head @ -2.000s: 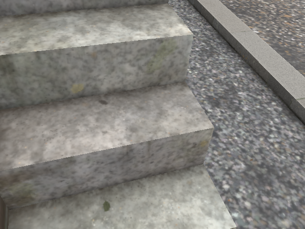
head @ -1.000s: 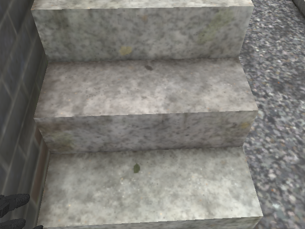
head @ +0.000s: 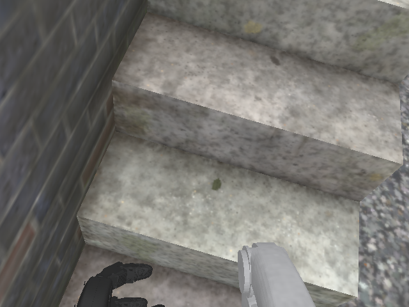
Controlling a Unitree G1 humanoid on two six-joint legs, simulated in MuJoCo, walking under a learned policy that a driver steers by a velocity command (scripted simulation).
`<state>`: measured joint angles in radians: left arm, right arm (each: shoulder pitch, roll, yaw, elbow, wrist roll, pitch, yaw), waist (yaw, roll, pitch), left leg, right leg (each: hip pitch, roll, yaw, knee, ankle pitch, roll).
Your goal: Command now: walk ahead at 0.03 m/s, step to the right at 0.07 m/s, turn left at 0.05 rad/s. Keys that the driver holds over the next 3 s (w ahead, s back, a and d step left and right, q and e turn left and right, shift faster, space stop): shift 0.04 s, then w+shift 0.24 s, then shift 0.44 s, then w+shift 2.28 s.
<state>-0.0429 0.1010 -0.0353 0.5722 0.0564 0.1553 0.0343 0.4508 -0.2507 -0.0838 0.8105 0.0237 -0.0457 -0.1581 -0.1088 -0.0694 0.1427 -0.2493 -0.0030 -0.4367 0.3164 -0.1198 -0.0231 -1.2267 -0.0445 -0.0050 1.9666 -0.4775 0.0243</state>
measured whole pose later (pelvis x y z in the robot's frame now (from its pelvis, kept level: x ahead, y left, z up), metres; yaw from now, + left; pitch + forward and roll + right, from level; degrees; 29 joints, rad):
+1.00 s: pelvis -0.04 -0.15 -0.01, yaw +0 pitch +3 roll -1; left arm 0.12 0.17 -0.03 0.63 -0.01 -0.02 -0.01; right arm 0.47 -0.21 -0.05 0.80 0.00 -0.12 -0.06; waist -0.05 0.04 -0.02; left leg -0.17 0.00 0.07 0.35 -0.24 0.12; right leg -1.15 0.00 0.04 1.90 -0.36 0.01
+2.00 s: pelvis +0.33 -0.22 +0.24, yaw -2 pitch +1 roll -4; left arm -0.05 0.11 -0.07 0.35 -0.02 0.02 -0.09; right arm 0.27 -0.35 -0.09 0.78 0.06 0.01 -0.13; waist 0.06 0.09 0.11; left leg -0.12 0.23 0.00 0.41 0.22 0.07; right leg -0.80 0.11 -0.01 1.31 -0.66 -0.15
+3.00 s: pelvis +0.77 -0.30 +0.60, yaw -1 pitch +0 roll -5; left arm -0.16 0.07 -0.08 0.38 -0.04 0.01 -0.11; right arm 0.47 -0.13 -0.03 0.85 0.02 0.00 -0.14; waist 0.00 -0.01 0.03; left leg 0.03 0.17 0.16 0.17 -0.13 -0.03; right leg -0.96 0.00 -0.04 1.53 -0.43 -0.12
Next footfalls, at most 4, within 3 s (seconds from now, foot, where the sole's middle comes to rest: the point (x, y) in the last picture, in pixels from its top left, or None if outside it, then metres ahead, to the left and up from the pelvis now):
0.08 right None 0.14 -0.21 -0.59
0.56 left None -0.02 -0.06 -0.79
0.64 right None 0.03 -0.23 -0.55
1.08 right None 0.13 -0.30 -0.60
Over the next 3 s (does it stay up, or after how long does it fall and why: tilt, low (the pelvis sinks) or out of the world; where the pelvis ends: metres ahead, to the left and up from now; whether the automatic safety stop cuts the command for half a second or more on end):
stays up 0.77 -0.30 0.60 its command is cut before an obstacle after 1.5 s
